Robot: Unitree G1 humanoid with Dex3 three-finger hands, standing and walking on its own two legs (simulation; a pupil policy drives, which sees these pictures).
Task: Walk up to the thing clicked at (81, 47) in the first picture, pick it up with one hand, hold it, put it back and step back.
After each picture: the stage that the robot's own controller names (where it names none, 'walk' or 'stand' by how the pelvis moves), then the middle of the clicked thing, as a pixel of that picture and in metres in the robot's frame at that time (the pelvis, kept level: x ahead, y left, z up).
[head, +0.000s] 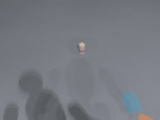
stand; (82, 48) +1.31 +0.01 -0.72
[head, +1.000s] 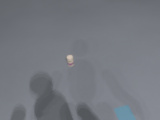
walk; (70, 60) +1.17 +0.22 -0.70
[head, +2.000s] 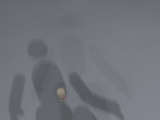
walk; (61, 94) +0.70 +0.27 -0.72
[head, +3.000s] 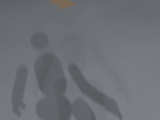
walk; out of the picture +0.44 +0.22 -0.72
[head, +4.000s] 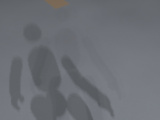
stand; out of the picture +0.35 +0.24 -0.71
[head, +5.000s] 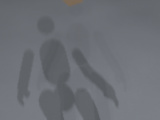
stand; out of the picture +0.33 +0.20 -0.72
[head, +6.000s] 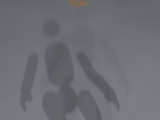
stand; out of the picture +0.36 +0.19 -0.72
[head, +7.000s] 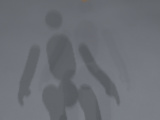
stand; out of the picture +0.35 +0.16 -0.71
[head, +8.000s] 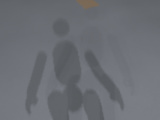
stand; out of the picture +0.36 +0.16 -0.73
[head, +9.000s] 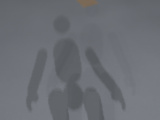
stand; out of the picture +0.35 +0.17 -0.73
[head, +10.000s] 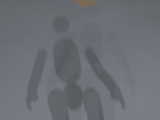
stand; out of the picture +0.34 +0.18 -0.73
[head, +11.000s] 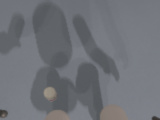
go down; (50, 94) +0.39 +0.17 -0.50
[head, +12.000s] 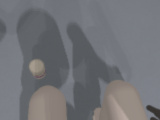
go down; (38, 69) +0.45 +0.18 -0.33
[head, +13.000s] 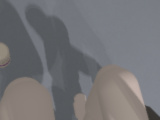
close in; out of the picture +0.44 +0.21 -0.25
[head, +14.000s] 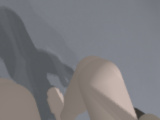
close; out of the picture +0.43 +0.24 -0.23
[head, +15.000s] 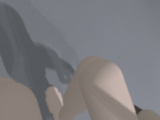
lift; out of the picture +0.42 +0.24 -0.23
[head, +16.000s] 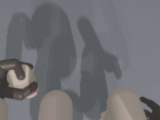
lift; (24, 82) +0.33 +0.20 -0.06
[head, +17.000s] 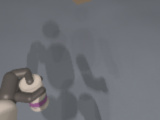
hold; (35, 93) +0.32 +0.18 +0.03
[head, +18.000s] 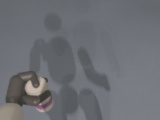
hold; (40, 95) +0.32 +0.16 +0.00
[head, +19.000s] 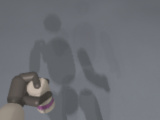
hold; (42, 96) +0.32 +0.16 +0.00
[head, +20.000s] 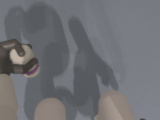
crouch; (26, 62) +0.43 +0.18 -0.09
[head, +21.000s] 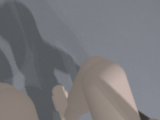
lower; out of the picture +0.44 +0.23 -0.23
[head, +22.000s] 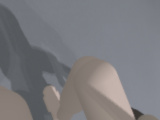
lower; out of the picture +0.45 +0.26 -0.23
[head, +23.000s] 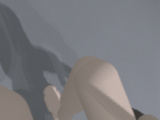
lower; out of the picture +0.45 +0.26 -0.24
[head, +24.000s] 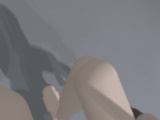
lower; out of the picture +0.45 +0.26 -0.24
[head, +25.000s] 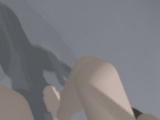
loosen; out of the picture +0.45 +0.25 -0.24
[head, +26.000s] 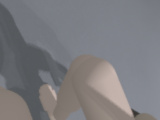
withdraw; out of the picture +0.44 +0.23 -0.24
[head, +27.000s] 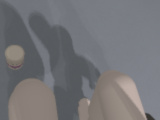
stand; (15, 58) +0.44 +0.20 -0.27
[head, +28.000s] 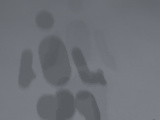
stand; out of the picture +0.38 +0.15 -0.63
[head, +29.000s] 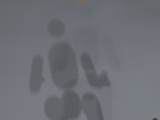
stand; out of the picture +0.37 +0.16 -0.67
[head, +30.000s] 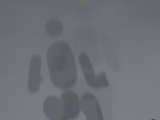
stand; out of the picture +0.37 +0.15 -0.67
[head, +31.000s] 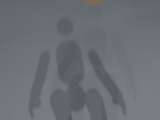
stand; out of the picture +0.39 +0.15 -0.72
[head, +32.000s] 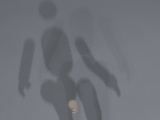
walk; (73, 106) +0.47 +0.11 -0.70
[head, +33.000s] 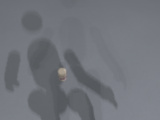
walk; (62, 74) +0.74 +0.15 -0.69
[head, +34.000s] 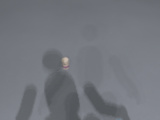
stand; (65, 63) +1.04 +0.21 -0.70
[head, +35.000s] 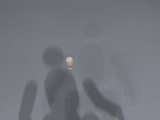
stand; (69, 63) +1.05 +0.15 -0.72
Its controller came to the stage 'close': yes
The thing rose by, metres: 0.71
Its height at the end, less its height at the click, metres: +0.00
